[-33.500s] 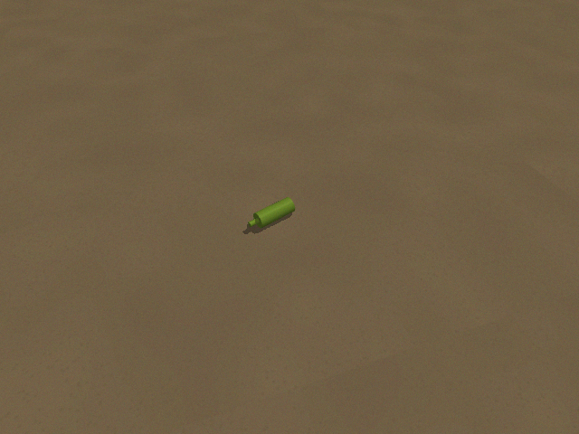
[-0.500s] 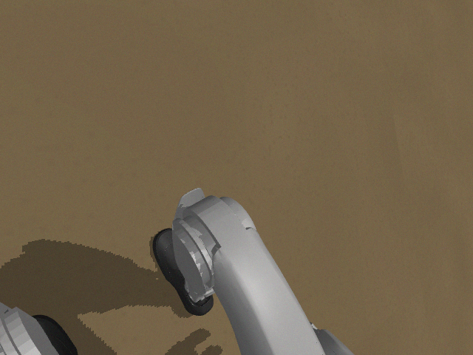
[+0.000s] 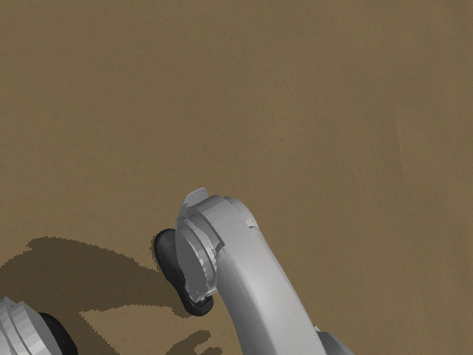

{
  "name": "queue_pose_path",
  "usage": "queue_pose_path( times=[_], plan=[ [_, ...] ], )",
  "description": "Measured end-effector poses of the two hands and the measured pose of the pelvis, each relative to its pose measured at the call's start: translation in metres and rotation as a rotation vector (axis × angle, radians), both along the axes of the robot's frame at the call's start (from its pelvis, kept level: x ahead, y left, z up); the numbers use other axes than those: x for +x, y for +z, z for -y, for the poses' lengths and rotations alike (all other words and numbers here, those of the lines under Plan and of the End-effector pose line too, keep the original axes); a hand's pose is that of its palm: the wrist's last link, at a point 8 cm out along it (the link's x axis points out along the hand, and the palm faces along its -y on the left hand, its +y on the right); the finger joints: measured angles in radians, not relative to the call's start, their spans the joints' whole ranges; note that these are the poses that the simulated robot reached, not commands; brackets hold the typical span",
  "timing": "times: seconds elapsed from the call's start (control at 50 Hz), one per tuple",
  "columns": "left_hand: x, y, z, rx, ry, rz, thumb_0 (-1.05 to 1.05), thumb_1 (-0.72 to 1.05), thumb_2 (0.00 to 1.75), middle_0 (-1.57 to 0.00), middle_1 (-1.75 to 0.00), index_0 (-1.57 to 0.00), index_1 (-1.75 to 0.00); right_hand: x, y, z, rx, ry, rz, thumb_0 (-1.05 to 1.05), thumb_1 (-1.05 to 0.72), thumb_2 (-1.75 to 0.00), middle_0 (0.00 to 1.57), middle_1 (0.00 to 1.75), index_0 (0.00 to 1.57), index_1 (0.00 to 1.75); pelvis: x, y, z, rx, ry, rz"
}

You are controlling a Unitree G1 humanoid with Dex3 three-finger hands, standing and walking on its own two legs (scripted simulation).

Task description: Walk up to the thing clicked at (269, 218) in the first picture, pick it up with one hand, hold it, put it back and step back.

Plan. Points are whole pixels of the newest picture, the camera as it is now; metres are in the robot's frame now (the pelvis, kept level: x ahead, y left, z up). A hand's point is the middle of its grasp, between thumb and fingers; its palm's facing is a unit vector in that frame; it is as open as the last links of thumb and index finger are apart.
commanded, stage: settle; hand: left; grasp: from above
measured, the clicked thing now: out of the picture +0.52 +0.36 -0.28
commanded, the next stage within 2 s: lift in 0.56 s
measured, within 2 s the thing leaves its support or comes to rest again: leaves its support in 0.02 s
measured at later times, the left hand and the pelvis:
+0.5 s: hand out of the picture +0.52 +0.33 -0.17, palm faces -0.44 -0.14 -0.88, open 10.4 cm; pelvis +0.00 +0.00 +0.01, yaw +3 degrees
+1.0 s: hand out of the picture +0.50 +0.34 -0.10, palm faces -0.49 -0.16 -0.86, open 10.5 cm; pelvis -0.01 +0.00 +0.03, yaw +6 degrees
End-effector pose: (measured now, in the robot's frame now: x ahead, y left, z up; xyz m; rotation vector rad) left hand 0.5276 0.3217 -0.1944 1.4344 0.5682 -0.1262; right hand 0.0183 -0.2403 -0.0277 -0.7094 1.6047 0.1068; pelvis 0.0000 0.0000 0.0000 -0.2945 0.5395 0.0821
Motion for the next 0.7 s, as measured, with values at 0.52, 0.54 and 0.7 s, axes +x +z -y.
queue_pose_path(
  times=[0.52,0.54,0.7],
  plan=[
    [0.0,0.086,-0.012,-0.016,-0.058,-0.018,-0.01,0.02,0.29,-0.7,-0.46,-0.72,-0.41,0.027,-0.002,0.016,-0.016,-0.042,0.072,0.0,-0.92,-0.9,0.21,0.3,0.2,0.3,-0.005,0.011,-0.001,0.02,0.038,-0.033],
    [0.0,0.088,-0.012,-0.016,-0.063,-0.01,-0.01,0.02,0.29,-0.71,-0.45,-0.72,-0.41,0.027,-0.002,0.017,-0.021,-0.042,0.074,0.0,-0.92,-0.9,0.21,0.3,0.2,0.3,-0.006,0.011,-0.001,0.022,0.039,-0.034],
    [0.004,0.114,-0.02,0.029,-0.051,0.045,-0.01,0.01,0.3,-0.73,-0.43,-0.74,-0.38,0.029,-0.004,0.025,-0.04,-0.064,0.105,0.0,-0.92,-0.9,0.21,0.3,0.2,0.3,-0.007,0.01,0.002,0.038,0.044,-0.05]
  ],
)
